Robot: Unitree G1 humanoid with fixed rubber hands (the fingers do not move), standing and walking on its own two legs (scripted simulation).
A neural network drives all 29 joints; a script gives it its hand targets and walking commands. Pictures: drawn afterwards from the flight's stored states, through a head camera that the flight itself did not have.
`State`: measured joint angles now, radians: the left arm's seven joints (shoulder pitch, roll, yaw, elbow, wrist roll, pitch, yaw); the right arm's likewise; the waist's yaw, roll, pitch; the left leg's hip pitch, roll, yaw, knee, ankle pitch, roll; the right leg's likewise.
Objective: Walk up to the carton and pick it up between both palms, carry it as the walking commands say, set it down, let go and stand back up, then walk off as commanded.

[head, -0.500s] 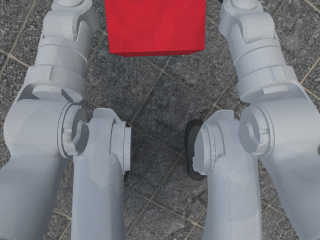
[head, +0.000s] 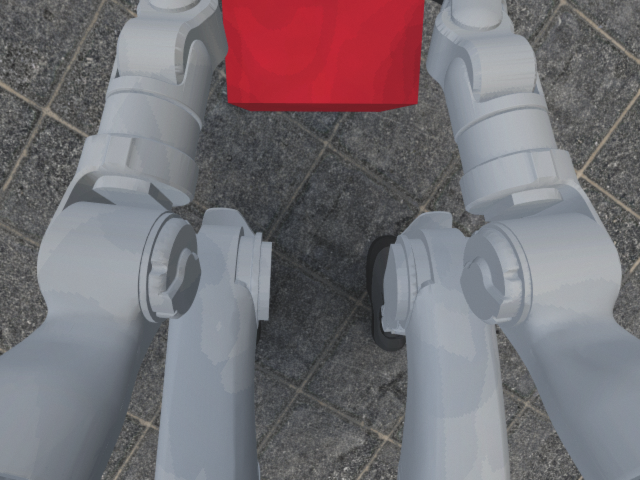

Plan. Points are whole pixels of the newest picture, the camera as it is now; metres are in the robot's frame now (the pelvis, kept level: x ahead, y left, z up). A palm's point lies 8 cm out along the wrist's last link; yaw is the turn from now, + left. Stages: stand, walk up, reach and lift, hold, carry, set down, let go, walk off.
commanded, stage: reach and lift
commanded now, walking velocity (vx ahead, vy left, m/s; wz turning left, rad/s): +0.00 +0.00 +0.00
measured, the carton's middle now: (319, 2) +0.58 +0.02 -0.21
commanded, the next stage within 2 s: none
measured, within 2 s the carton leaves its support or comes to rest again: neither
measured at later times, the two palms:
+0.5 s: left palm out of the picture +0.54 +0.14 -0.04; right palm out of the picture +0.54 -0.11 -0.04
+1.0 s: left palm out of the picture +0.52 +0.14 +0.03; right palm out of the picture +0.51 -0.11 +0.03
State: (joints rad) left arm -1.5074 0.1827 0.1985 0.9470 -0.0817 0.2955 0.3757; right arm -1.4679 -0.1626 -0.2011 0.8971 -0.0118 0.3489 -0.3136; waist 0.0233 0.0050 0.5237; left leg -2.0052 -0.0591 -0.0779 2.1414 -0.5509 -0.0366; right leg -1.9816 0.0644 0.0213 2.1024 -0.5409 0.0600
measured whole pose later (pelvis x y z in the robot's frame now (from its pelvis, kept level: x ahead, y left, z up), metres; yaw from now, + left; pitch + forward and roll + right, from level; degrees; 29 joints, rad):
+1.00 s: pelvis -0.02 +0.00 +0.09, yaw +1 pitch +15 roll -2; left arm -1.43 0.14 0.21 0.92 -0.04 0.38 0.38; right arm -1.34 -0.10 -0.27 0.76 -0.07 0.47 -0.31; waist 0.01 0.00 0.52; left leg -1.62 -0.06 -0.08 1.84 -0.49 -0.04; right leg -1.60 0.06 0.04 1.81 -0.48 0.06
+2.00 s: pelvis -0.02 +0.00 +0.22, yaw +2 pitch +6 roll -2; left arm -1.24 0.07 0.21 0.87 -0.04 0.40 0.39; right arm -1.14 -0.04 -0.28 0.71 -0.11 0.49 -0.30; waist 0.00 0.00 0.52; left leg -1.10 -0.06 -0.08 1.39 -0.39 -0.02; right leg -1.08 0.05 0.05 1.36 -0.39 0.06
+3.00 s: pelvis +0.10 +0.02 +0.35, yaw +3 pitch +6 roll -1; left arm -0.58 -0.21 0.41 0.73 0.26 0.42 0.19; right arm -0.48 0.21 -0.49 0.57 -0.32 0.49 -0.05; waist -0.04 0.00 -0.08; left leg -0.51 -0.05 -0.09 0.69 -0.28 0.01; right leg -0.47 0.01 0.07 0.64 -0.27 0.05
